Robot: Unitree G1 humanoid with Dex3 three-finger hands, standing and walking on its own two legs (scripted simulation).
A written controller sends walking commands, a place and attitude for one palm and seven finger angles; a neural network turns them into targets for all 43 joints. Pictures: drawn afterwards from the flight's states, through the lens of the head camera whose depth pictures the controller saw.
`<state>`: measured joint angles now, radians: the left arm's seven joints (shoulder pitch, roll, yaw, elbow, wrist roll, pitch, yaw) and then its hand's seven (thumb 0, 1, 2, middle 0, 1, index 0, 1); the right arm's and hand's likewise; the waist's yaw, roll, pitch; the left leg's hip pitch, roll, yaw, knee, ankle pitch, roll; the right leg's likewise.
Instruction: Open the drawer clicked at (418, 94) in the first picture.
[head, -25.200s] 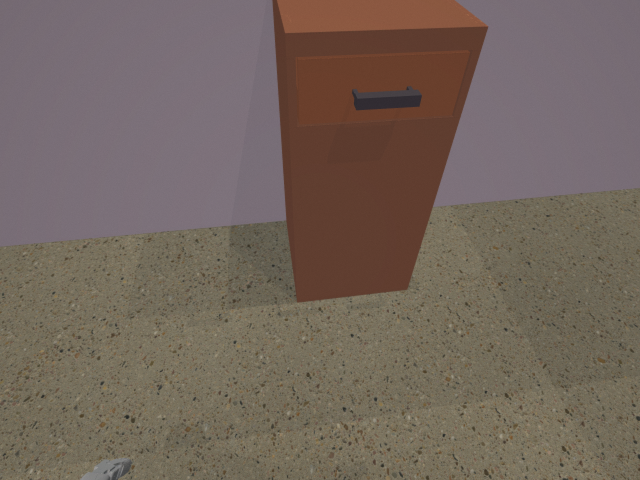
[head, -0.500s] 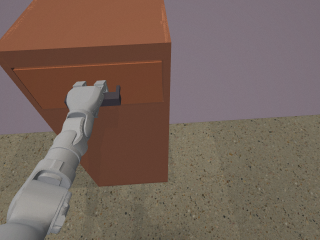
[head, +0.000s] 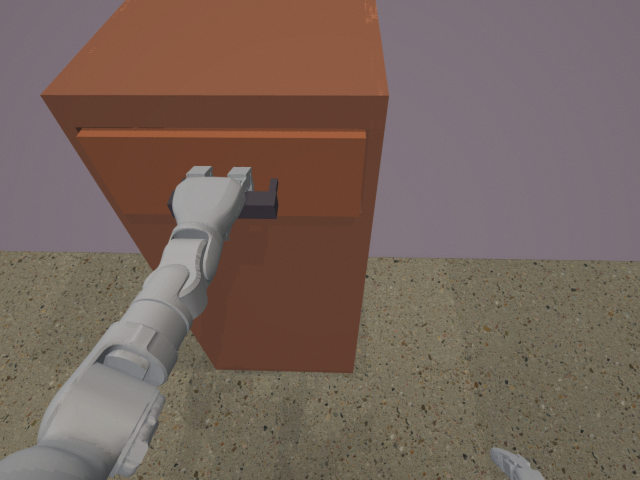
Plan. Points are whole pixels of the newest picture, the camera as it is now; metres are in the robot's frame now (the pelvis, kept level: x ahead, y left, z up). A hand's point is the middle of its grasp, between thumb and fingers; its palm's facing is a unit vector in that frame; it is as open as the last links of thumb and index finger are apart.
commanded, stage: pull the drawer open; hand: left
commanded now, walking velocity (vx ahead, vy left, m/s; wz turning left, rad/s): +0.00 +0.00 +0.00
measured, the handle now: (227, 194) +0.48 +0.15 +0.08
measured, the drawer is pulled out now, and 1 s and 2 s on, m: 0.01 0.11 0.14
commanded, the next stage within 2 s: none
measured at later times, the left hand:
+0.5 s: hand (218, 236) +0.42 +0.15 +0.06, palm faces +0.03 -0.06 -1.00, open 5.9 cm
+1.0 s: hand (206, 286) +0.34 +0.15 +0.06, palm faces +0.06 -0.08 -0.99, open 6.0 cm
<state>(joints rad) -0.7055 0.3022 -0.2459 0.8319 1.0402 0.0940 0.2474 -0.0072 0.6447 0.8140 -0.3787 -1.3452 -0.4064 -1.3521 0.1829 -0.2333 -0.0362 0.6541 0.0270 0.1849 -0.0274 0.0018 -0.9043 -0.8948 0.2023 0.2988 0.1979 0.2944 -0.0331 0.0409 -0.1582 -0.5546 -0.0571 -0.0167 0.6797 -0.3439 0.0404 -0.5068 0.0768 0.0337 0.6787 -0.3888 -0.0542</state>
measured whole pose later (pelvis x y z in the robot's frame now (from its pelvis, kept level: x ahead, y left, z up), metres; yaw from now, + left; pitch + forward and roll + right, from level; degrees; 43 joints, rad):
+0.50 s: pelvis -0.01 +0.00 +0.00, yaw -2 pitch +12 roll +0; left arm -0.55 0.35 -0.17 0.70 1.02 0.07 0.26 0.01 0.65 0.78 -0.38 -1.35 -0.41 -1.35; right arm 0.34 -0.25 -0.07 0.69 0.04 0.19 0.00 0.01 -0.91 -0.89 0.20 0.30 0.20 0.29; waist -0.06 0.06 -0.17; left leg -0.53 -0.04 0.02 0.65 -0.33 0.04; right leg -0.50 0.10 0.07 0.66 -0.37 -0.06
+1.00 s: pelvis +0.01 +0.00 +0.00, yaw +0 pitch +8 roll +1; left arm -0.21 0.31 -0.31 0.24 1.04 0.16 0.21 0.02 0.64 0.78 -0.38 -1.35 -0.41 -1.35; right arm 0.09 -0.23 -0.01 0.60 0.04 0.18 0.01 0.00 -0.90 -0.90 0.20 0.30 0.20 0.29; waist 0.05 0.05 -0.14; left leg -0.42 -0.06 -0.01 0.64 -0.35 0.04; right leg -0.38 0.07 0.04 0.65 -0.40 -0.06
